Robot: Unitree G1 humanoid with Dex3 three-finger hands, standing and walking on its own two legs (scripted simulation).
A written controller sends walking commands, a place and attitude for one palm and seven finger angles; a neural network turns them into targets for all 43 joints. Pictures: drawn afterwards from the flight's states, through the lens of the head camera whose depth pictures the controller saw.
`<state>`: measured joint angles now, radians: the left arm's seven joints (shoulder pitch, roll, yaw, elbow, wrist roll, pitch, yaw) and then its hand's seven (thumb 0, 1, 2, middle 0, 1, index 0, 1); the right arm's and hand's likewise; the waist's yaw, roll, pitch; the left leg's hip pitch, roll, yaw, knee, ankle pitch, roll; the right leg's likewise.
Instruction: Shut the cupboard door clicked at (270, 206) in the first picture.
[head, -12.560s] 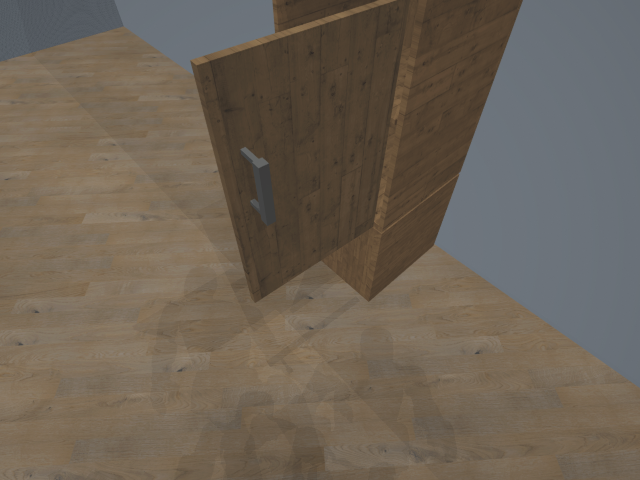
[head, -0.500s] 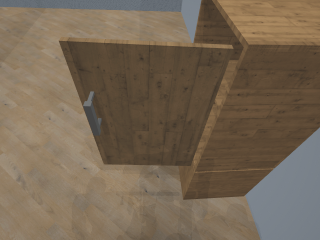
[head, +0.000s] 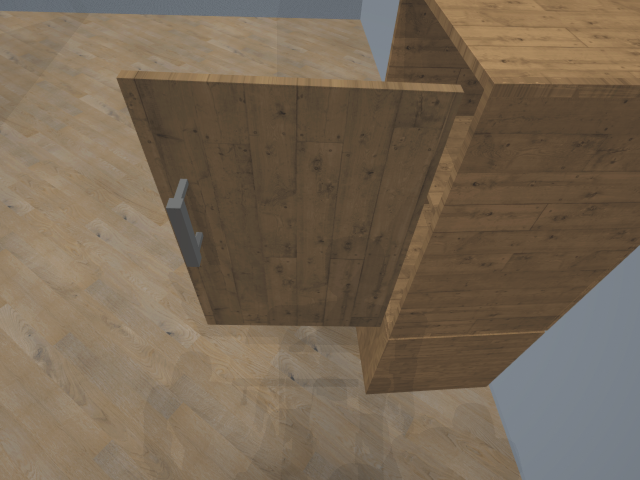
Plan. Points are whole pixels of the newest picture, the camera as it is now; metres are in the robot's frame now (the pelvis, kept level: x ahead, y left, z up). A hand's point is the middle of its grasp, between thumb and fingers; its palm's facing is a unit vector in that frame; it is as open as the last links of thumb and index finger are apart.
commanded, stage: raise the hand and make a fist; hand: left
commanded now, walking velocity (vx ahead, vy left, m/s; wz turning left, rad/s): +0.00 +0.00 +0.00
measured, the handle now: (188, 224) +0.45 +0.23 +0.03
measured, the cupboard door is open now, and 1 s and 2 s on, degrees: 86 86 86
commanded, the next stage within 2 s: bring the fist close to the handle in 2.00 s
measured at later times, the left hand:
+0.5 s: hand out of the picture +0.13 +0.15 -0.07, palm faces +0.11 -0.99 +0.01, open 6.2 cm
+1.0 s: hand (185, 432) +0.17 +0.17 -0.01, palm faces +0.11 -0.99 -0.04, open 3.8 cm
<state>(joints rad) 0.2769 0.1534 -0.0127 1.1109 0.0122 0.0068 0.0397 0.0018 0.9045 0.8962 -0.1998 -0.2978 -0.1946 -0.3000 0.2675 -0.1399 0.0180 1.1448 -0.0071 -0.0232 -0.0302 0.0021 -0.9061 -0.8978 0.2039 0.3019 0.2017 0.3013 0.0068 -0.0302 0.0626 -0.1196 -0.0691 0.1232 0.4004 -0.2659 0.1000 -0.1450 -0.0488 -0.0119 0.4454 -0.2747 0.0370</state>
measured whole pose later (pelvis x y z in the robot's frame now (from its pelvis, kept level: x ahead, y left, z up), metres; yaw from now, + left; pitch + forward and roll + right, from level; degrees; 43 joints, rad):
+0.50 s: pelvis -0.04 -0.05 -0.09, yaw +6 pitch +11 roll +1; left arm 0.47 0.20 0.12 0.11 -0.25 -0.46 -0.27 0.01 0.90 0.90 -0.42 -0.53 -0.41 -0.53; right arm 0.18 -0.29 -0.07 0.46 0.03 -0.25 0.01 0.01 -0.91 -0.90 0.20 0.30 0.20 0.30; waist 0.00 -0.05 -0.14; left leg -0.80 -0.04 0.04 1.14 -0.52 0.05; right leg -0.86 0.02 -0.08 1.13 -0.47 -0.09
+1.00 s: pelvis -0.01 -0.04 -0.07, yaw +6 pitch +13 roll -1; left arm 0.46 0.23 0.18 -0.07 -0.31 -0.37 -0.29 0.02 0.90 0.90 -0.87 -1.03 -0.86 -1.03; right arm 0.30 -0.24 0.01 0.54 0.03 -0.20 -0.04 0.01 -0.90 -0.90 0.21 0.30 0.21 0.30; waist 0.00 0.02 -0.12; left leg -0.77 -0.03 0.00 1.05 -0.52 0.04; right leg -0.79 0.04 -0.11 1.00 -0.45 -0.08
